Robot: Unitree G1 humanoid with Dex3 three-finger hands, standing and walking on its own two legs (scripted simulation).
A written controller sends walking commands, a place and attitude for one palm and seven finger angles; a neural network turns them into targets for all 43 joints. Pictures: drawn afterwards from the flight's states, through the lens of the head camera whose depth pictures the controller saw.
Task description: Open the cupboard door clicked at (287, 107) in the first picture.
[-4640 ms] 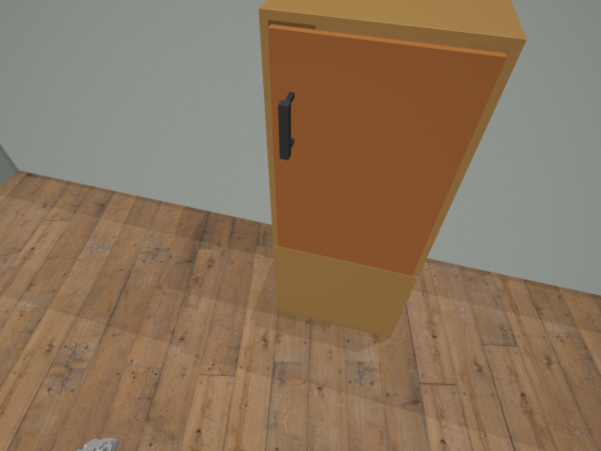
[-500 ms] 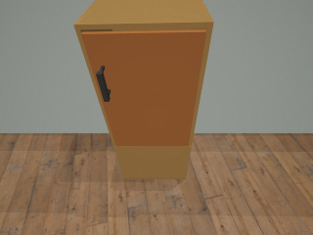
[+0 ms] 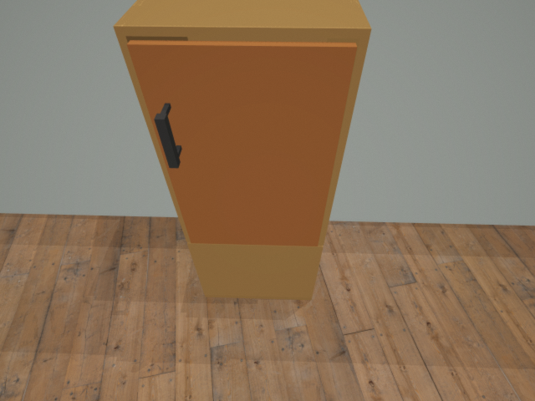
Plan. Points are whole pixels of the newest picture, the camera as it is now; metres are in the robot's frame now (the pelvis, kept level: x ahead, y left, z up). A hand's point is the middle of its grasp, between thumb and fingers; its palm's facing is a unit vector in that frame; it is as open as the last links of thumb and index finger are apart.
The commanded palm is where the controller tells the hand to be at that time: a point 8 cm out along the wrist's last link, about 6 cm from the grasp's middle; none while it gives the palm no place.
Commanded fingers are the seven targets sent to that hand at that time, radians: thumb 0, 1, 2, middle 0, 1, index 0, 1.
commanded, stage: come to a stop and stand still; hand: left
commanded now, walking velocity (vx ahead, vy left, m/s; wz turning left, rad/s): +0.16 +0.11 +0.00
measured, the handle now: (170, 136) +0.57 +0.24 +0.08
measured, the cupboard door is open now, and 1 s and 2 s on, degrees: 0 0 0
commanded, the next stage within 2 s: look again from close up in 1.42 s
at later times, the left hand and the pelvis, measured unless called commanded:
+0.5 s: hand out of the picture +0.07 +0.19 -0.17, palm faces -0.01 -0.97 -0.26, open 7.4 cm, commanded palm none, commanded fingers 0.00 0.90 0.90 -0.20 -0.30 -0.20 -0.30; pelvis +0.02 +0.00 +0.00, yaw -1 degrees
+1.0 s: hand out of the picture -0.01 +0.24 -0.16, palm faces +0.01 -0.96 -0.28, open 7.4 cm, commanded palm none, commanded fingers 0.00 0.90 0.90 -0.20 -0.30 -0.20 -0.30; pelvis -0.06 +0.02 +0.00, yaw +0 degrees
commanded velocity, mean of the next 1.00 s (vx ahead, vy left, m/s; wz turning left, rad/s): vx -0.04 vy -0.01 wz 0.00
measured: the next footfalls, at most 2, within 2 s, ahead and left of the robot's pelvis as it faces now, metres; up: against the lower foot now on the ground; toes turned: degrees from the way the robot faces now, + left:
none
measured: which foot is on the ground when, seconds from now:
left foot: down 0.00-1.00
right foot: down 0.00-1.00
